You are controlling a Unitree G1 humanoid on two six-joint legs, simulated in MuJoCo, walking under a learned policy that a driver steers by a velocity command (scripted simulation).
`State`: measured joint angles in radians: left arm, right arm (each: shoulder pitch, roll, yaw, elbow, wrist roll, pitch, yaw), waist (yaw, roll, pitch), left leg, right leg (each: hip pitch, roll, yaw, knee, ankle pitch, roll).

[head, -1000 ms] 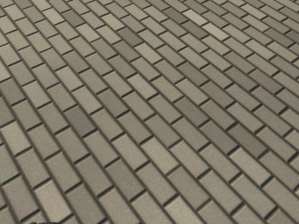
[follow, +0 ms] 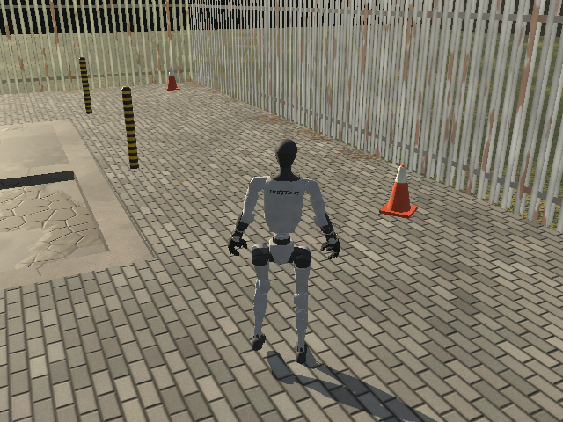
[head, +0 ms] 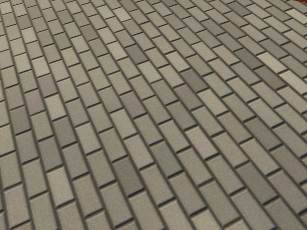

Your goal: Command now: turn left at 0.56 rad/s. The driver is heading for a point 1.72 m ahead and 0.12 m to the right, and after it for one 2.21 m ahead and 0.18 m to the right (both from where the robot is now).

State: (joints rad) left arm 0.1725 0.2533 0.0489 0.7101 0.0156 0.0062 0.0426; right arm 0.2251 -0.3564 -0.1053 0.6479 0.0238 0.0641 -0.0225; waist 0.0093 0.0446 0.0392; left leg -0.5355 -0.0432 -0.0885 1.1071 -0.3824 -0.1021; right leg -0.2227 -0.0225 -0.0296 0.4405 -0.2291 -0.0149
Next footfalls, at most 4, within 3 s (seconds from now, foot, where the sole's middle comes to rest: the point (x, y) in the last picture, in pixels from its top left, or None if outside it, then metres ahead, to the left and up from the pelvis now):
0.20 left None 0.03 0.15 -0.78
0.72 right None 0.01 -0.07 -0.78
1.22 left None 0.08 0.14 -0.78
1.52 right None -0.02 -0.09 -0.78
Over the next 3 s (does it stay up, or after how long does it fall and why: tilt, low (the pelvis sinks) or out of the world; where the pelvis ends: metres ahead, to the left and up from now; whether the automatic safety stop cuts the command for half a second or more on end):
stays up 0.30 0.09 0.00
